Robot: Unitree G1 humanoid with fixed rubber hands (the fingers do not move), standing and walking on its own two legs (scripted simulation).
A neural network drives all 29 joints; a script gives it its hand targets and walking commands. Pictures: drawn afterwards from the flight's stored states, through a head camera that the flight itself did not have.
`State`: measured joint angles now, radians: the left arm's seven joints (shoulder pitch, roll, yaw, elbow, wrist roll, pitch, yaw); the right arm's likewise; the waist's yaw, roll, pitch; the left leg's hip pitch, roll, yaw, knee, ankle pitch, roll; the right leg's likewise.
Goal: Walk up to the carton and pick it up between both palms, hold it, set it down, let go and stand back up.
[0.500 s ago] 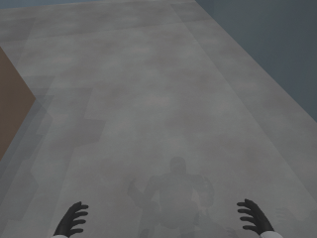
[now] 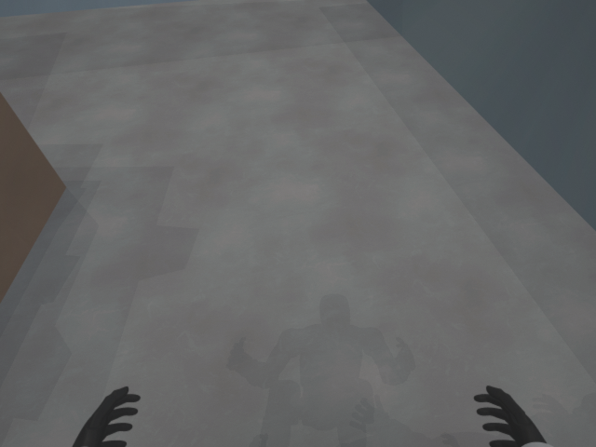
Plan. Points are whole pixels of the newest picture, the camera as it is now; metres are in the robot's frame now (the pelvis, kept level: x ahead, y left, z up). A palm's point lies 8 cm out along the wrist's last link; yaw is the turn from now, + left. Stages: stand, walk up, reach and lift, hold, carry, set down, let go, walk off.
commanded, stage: stand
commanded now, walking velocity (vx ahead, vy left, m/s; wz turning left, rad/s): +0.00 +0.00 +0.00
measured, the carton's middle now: out of the picture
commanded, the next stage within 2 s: walk up in 1.82 s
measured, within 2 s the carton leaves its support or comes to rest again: neither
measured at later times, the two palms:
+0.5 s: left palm out of the picture +0.12 +0.30 -0.08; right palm out of the picture +0.11 -0.30 -0.08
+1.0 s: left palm out of the picture +0.08 +0.31 -0.08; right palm out of the picture +0.06 -0.30 -0.08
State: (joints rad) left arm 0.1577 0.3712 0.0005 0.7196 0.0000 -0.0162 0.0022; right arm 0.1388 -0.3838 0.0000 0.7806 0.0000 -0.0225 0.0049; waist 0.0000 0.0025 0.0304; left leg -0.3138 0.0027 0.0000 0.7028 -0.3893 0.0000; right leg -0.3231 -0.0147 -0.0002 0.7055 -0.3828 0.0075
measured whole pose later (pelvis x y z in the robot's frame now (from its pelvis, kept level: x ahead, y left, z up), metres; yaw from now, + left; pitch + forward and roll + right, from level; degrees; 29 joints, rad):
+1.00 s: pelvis -0.03 +0.00 +0.02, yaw +0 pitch +2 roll +0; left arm 0.14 0.38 0.00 0.95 0.00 -0.02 0.00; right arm 0.13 -0.38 0.00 1.02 0.00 -0.03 0.01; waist 0.00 0.00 -0.05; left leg -0.30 0.00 0.00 0.47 -0.21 0.00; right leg -0.30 -0.01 0.00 0.46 -0.20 0.01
